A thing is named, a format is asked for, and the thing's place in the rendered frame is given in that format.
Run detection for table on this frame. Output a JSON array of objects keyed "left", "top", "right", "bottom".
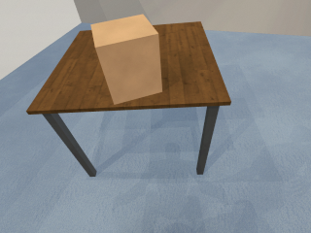
[{"left": 26, "top": 21, "right": 231, "bottom": 177}]

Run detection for carton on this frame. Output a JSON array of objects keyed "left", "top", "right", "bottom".
[{"left": 90, "top": 14, "right": 162, "bottom": 105}]

